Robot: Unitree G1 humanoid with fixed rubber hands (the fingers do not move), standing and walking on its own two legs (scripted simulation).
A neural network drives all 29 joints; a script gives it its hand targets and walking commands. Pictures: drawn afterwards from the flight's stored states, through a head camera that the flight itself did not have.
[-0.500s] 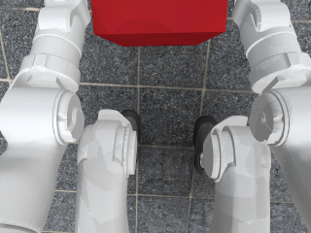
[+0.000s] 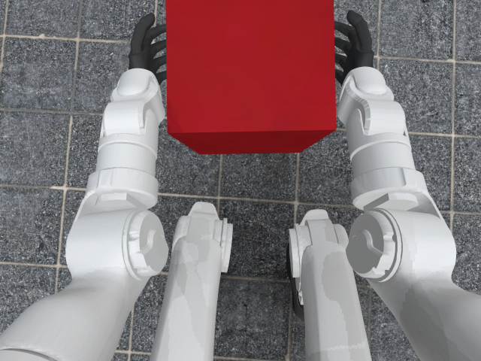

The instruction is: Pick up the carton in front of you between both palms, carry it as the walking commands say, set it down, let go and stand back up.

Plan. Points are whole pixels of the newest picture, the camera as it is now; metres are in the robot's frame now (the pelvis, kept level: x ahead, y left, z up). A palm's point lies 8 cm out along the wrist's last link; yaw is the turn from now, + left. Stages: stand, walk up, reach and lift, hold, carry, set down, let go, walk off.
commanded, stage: reach and lift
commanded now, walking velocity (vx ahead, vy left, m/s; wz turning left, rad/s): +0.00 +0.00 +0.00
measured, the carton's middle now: (249, 85) +0.53 +0.04 -0.15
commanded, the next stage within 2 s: none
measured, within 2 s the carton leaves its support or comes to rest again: neither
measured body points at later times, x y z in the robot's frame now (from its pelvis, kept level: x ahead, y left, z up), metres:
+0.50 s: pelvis +0.02 +0.00 +0.12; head +0.25 +0.01 +0.50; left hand +0.49 +0.18 +0.06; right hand +0.50 -0.12 +0.06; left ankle +0.12 +0.13 -0.39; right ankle +0.11 -0.13 -0.39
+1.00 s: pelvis +0.07 +0.00 +0.26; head +0.18 +0.01 +0.70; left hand +0.44 +0.17 +0.22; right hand +0.45 -0.13 +0.22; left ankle +0.12 +0.13 -0.39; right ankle +0.11 -0.13 -0.39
